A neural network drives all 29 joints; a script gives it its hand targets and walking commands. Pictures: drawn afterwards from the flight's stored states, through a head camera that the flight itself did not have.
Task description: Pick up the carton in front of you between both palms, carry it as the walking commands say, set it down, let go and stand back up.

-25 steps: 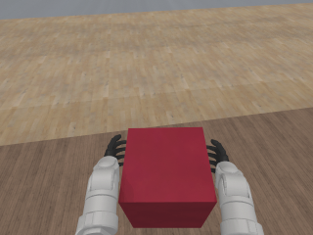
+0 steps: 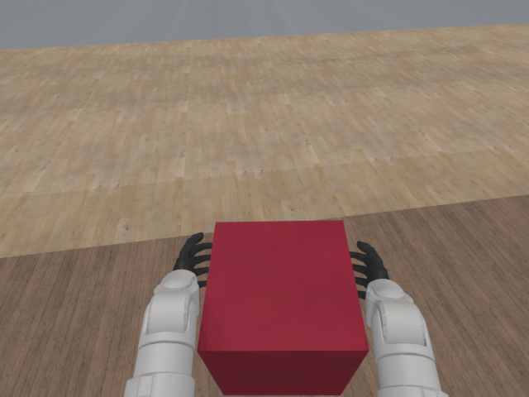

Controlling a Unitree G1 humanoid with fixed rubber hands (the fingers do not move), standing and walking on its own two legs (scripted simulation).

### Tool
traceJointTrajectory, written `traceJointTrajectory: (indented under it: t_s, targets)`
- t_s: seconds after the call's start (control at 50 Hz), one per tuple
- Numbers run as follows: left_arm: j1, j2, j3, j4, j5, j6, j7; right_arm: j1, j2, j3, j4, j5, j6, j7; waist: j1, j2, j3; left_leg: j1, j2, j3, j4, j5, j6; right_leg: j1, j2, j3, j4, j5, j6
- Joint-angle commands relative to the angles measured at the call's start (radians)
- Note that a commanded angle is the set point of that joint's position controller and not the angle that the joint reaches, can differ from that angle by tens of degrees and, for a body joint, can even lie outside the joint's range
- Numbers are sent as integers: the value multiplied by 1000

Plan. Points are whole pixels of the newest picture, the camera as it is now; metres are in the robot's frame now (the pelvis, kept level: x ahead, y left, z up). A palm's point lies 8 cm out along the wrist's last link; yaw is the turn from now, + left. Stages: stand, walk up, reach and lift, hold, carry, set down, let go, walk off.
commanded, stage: hold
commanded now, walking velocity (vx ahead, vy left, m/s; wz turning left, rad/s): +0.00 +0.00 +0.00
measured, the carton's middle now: (280, 311) +0.28 +0.00 -0.03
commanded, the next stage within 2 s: carry in 1.30 s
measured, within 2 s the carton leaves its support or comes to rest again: neither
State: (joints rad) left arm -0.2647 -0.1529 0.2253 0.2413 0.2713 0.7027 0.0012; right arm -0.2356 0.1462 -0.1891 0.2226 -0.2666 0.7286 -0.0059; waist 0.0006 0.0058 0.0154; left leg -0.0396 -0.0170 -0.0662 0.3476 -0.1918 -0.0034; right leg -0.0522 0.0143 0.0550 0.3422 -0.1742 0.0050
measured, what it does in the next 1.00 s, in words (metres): stands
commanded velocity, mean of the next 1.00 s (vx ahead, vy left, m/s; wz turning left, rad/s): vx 0.00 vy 0.00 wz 0.00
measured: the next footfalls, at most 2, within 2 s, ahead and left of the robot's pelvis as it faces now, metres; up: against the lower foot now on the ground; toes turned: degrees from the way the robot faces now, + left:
right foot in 1.78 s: +0.21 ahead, -0.10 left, +0.00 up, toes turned -9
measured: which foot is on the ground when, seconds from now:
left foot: down 0.00-1.00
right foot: down 0.00-1.00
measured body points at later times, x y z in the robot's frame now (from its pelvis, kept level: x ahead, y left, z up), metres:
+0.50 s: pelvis -0.01 +0.00 +0.00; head -0.06 +0.00 +0.44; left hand +0.30 +0.15 +0.05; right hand +0.29 -0.15 +0.04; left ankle +0.01 +0.12 -0.75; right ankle +0.02 -0.12 -0.75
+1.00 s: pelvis +0.00 +0.00 +0.00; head -0.05 +0.00 +0.45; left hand +0.30 +0.15 +0.04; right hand +0.29 -0.15 +0.04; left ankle +0.01 +0.12 -0.75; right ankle +0.02 -0.12 -0.75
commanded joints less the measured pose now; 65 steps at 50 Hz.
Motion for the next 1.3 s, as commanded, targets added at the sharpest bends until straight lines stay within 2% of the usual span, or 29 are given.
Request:
traceJointTrajectory:
  t_s: [0.0, 0.1, 0.32, 0.48, 0.82, 1.02, 1.26, 1.28]
  targets:
    - [-374, -918, -524, -34, -240, 16, -234, -471, 899, 528, -100, 256, -17, 232, 5, -2, -236, 36, -70, -17, -51, 240, -4, 107, 73, 24, -36, 219, 2]
    - [-424, -901, -483, 8, -220, 34, -244, -508, 880, 479, -56, 234, -1, 240, 1, -1, -136, -18, -65, -6, -62, 75, 4, 56, 70, 14, -47, 57, -8]
    - [-530, -939, -478, 57, -221, 18, -258, -620, 919, 479, -14, 234, -15, 253, 3, -1, -180, -37, -61, -3, -46, 6, 6, 56, 62, 8, -26, -8, -8]
    - [-521, -936, -473, 62, -217, 18, -259, -608, 920, 471, -7, 229, -12, 251, 3, -5, -194, -22, -63, -1, -45, 53, 4, 66, 64, 7, -30, 40, -4]
    - [-419, -915, -503, -19, -233, 30, -245, -508, 899, 498, -83, 247, -2, 238, 4, -2, -211, 20, -69, -10, -49, 184, 2, 99, 71, 17, -35, 174, 1]
    - [-411, -913, -513, -35, -238, 32, -241, -501, 889, 507, -101, 250, -2, 237, 2, -1, -204, 17, -68, -12, -48, 175, 1, 89, 73, 17, -33, 159, 0]
    - [-453, -924, -501, 0, -232, 29, -247, -545, 897, 499, -72, 244, -6, 244, 3, -1, -196, -1, -66, -8, -47, 110, 3, 69, 70, 11, -30, 96, -2]
    - [-483, -932, -523, 7, -249, 36, -248, -577, 908, 516, -69, 260, 0, 243, 5, -39, -195, -126, 111, 0, 17, -73, 15, -73, -113, 12, 24, -97, -13]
